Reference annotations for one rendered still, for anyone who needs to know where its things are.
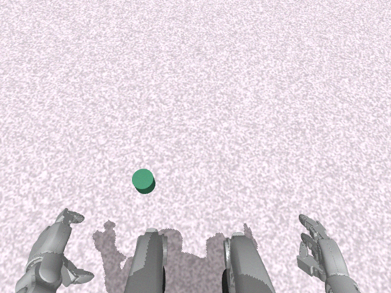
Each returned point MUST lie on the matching left robot hand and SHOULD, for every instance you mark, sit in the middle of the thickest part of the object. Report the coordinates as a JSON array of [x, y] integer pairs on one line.
[[54, 239]]

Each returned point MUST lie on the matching tin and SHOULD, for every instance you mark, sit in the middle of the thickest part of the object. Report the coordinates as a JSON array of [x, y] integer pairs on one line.
[[143, 181]]

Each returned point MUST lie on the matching right robot hand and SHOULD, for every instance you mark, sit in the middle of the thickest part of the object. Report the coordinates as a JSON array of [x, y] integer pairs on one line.
[[327, 259]]

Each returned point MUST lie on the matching left robot arm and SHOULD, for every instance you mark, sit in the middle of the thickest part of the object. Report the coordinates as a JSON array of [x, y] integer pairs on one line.
[[42, 274]]

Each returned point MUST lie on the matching right robot arm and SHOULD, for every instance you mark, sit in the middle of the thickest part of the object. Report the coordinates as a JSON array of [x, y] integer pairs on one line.
[[341, 284]]

